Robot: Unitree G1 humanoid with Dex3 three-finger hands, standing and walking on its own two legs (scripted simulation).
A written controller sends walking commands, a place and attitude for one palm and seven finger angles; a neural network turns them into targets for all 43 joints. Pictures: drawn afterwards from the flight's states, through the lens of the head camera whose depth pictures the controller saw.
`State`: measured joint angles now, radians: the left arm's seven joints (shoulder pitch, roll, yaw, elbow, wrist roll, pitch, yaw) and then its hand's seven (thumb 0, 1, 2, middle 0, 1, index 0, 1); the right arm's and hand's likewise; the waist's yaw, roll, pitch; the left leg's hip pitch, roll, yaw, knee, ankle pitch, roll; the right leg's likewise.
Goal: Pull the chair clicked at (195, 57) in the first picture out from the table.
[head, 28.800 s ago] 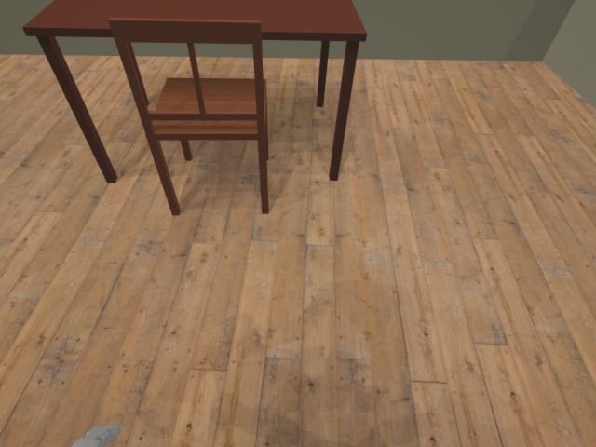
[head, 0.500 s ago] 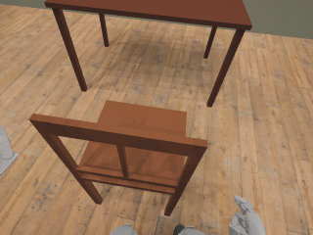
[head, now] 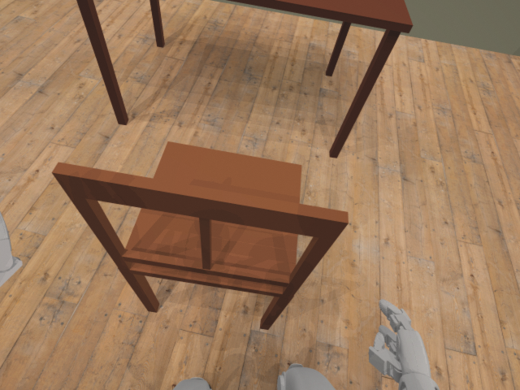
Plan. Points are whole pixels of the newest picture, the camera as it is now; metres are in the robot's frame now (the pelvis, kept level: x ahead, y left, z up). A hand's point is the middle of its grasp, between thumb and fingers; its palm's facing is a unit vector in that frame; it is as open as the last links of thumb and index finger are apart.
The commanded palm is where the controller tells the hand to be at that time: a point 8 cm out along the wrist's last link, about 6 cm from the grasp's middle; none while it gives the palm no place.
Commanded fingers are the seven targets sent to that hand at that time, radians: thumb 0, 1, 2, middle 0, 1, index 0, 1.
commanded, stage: step back with the hand held close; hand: left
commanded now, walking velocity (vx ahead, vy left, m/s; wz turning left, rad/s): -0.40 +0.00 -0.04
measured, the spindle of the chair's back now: (206, 244) +0.37 +0.12 -0.12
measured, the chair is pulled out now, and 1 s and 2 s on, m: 0.66 0.66 0.66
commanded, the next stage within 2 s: stop stepping back and stand still in 0.08 s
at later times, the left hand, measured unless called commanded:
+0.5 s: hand out of the picture +0.11 +0.23 +0.16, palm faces +0.35 -0.82 -0.44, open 7.4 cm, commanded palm +0.05 +0.28 +0.18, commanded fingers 0.00 0.90 0.90 -0.20 -0.30 -0.20 -0.30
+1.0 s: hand out of the picture +0.09 +0.23 +0.15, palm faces +0.38 -0.82 -0.44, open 7.4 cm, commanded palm none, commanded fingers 0.00 0.90 0.90 -0.20 -0.30 -0.20 -0.30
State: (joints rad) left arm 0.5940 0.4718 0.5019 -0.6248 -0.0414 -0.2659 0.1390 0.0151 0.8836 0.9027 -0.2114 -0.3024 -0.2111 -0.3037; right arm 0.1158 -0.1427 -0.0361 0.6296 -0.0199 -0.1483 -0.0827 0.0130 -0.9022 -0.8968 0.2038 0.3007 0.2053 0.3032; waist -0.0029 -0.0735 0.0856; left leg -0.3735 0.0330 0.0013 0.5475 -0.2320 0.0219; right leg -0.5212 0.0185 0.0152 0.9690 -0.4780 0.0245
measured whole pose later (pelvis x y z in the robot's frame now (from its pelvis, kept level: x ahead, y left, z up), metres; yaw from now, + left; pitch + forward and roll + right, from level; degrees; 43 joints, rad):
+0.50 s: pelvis -0.10 -0.02 -0.01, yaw -2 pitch +1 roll -1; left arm 0.59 0.43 0.42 -0.54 -0.05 -0.20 0.14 0.01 0.88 0.90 -0.21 -0.30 -0.21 -0.30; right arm 0.31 -0.23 -0.03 0.68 0.02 -0.12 -0.10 0.01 -0.90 -0.90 0.20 0.30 0.21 0.30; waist -0.04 -0.04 -0.04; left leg -0.26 0.01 0.00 0.55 -0.33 0.03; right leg -0.26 -0.06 -0.08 0.53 -0.28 0.04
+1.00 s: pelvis -0.13 -0.03 +0.00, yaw -3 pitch +0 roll -1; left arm 0.50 0.38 0.37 -0.39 -0.02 -0.21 0.13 0.01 0.89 0.90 -0.21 -0.30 -0.21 -0.30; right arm 0.22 -0.19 0.01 0.67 0.01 -0.18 -0.06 0.01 -0.90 -0.90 0.21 0.30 0.21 0.30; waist 0.01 0.00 0.00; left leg -0.24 0.03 0.02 0.47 -0.23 0.01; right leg -0.21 -0.04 -0.07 0.39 -0.17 0.03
